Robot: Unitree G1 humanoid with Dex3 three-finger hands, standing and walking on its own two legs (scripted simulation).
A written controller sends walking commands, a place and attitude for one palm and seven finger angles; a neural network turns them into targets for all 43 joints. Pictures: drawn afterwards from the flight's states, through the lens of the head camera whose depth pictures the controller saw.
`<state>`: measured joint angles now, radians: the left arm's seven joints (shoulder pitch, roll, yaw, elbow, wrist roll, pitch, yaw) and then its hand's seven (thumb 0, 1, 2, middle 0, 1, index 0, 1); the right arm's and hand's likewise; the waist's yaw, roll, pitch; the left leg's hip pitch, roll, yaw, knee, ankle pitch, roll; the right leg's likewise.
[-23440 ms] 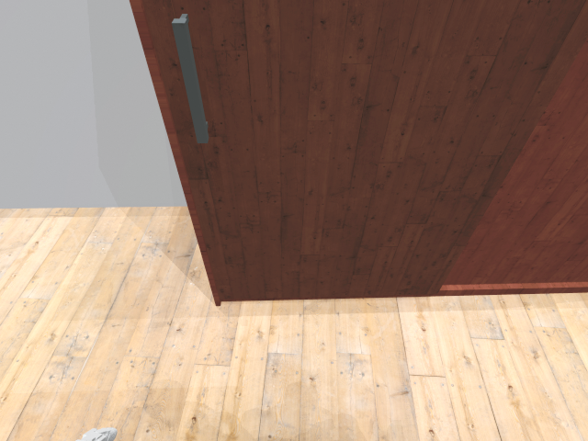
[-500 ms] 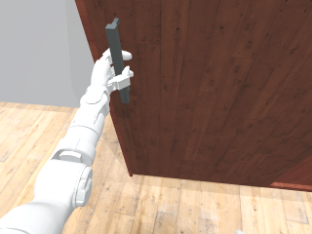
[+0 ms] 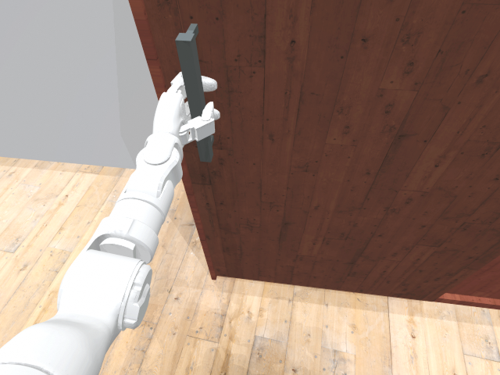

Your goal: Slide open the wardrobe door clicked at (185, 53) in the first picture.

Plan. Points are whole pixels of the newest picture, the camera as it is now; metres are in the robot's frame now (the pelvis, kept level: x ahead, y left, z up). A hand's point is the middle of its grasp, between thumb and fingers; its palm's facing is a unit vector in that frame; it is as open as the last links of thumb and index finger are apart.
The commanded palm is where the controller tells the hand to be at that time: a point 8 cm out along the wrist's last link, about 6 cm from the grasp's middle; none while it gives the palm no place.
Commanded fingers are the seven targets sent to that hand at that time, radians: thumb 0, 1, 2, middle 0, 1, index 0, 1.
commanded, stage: step sideways, sliding the door along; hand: left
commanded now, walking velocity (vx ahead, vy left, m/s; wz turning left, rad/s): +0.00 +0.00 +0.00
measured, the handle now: (200, 101) +0.52 +0.11 +0.16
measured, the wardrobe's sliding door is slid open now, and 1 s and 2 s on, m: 0.00 0.04 0.25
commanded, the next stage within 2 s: none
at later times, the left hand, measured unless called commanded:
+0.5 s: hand (215, 122) +0.47 +0.08 +0.15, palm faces +0.15 -0.98 -0.14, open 6.3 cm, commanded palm +0.44 +0.06 +0.17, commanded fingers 0.00 0.90 0.90 -0.45 -1.40 -0.45 -1.40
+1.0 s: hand (238, 121) +0.48 +0.04 +0.15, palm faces +0.35 -0.93 -0.12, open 6.7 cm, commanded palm +0.44 +0.02 +0.16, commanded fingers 0.00 0.90 0.90 -0.45 -1.40 -0.45 -1.40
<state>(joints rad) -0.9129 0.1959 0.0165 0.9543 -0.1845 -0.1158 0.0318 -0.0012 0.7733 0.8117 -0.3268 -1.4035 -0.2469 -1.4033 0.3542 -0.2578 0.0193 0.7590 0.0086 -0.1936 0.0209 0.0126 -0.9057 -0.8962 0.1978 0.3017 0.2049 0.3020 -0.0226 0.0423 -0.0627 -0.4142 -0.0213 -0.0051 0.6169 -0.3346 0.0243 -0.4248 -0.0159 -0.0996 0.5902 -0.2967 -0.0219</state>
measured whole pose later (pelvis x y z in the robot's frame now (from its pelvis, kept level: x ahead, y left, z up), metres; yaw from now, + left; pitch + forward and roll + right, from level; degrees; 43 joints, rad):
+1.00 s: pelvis +0.07 -0.17 +0.00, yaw +5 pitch +1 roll -1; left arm -0.55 0.22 0.14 0.17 -0.09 -0.03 0.18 0.00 0.71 0.84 -0.46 -1.40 -0.13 -1.40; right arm 0.03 -0.24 -0.01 0.59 0.04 -0.08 -0.06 0.01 -0.91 -0.90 0.20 0.30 0.20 0.30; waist 0.07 0.08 0.26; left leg -0.29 0.12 0.08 0.62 -0.20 -0.04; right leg -0.42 0.01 -0.10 0.70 -0.20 -0.03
